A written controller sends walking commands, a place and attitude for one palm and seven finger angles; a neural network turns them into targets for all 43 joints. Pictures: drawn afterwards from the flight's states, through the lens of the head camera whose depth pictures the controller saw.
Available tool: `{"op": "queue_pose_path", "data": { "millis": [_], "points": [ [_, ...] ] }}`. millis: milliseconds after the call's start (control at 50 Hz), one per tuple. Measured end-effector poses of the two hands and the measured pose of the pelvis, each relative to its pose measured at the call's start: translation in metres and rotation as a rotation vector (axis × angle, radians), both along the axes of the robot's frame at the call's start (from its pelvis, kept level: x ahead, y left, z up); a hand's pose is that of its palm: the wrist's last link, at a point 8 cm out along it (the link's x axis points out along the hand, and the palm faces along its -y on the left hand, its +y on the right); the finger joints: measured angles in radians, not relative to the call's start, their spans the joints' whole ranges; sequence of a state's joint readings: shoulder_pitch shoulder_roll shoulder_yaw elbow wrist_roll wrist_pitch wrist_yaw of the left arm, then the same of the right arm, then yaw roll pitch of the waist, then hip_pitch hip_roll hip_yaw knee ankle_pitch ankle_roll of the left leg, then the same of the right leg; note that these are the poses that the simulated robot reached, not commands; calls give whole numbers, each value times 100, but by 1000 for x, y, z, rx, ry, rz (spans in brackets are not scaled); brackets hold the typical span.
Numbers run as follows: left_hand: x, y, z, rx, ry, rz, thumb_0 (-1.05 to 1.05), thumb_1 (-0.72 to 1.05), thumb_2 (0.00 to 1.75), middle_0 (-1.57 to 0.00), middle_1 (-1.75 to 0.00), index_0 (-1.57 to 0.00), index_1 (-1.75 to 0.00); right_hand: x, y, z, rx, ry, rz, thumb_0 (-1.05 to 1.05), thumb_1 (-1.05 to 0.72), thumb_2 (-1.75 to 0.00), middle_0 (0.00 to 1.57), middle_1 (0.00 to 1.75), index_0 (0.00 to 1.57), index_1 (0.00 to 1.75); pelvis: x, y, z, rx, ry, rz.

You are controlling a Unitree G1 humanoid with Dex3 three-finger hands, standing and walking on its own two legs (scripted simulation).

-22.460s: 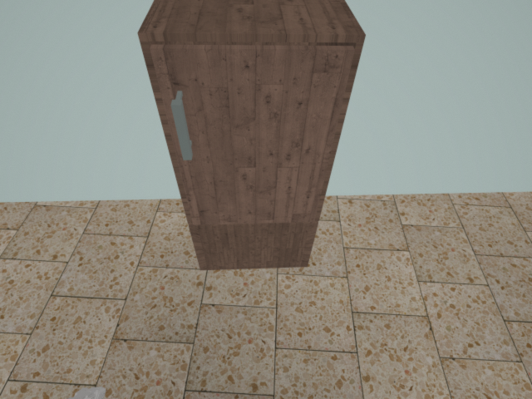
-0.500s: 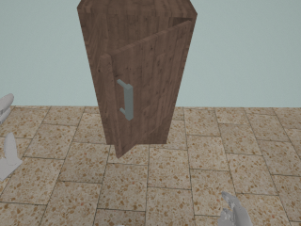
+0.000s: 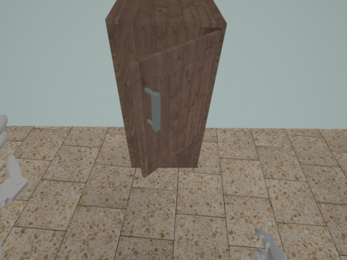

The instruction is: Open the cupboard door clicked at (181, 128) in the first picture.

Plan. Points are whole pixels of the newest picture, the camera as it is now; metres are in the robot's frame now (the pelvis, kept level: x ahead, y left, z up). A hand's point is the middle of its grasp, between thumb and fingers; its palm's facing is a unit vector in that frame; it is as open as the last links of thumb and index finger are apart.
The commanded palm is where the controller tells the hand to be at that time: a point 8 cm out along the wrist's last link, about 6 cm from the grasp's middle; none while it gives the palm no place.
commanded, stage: stop stepping back and stand still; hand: left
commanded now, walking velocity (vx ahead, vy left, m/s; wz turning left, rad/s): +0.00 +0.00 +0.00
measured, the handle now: (152, 110) +0.58 +0.11 +0.01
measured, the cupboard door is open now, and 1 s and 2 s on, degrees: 42 42 42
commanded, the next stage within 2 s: let the arm hang, fingers relaxed in 0.24 s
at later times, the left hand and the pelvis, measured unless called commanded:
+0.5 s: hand (69, 247) +0.16 +0.25 -0.07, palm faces +0.08 -0.91 -0.40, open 7.4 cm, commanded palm none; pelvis -0.02 +0.00 -0.01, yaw +2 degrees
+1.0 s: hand out of the picture -0.10 +0.19 -0.16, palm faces +0.07 -0.97 -0.25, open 7.3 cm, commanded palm none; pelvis -0.01 -0.01 +0.00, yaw +3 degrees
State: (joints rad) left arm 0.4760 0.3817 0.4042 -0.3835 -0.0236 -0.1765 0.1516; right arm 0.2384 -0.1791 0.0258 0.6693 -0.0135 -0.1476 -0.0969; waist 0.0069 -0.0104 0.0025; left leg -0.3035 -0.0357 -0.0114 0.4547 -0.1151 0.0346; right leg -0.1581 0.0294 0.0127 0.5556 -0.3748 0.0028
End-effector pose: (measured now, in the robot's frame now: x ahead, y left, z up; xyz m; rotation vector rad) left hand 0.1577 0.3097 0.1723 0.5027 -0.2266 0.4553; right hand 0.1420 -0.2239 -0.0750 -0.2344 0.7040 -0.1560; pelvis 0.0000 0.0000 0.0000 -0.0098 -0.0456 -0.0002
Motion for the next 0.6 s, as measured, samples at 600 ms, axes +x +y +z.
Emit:
{"op": "queue_pose_path", "data": {
  "millis": [600],
  "points": [
    [-93,-64,-300,-507,1310,-7,1,90,90,-20,-30,-20,-30,-63,-48,-37,-52,381,-18,0,-91,-90,20,30,21,30,-21,0,-4,-7,16,33]
  ]
}}
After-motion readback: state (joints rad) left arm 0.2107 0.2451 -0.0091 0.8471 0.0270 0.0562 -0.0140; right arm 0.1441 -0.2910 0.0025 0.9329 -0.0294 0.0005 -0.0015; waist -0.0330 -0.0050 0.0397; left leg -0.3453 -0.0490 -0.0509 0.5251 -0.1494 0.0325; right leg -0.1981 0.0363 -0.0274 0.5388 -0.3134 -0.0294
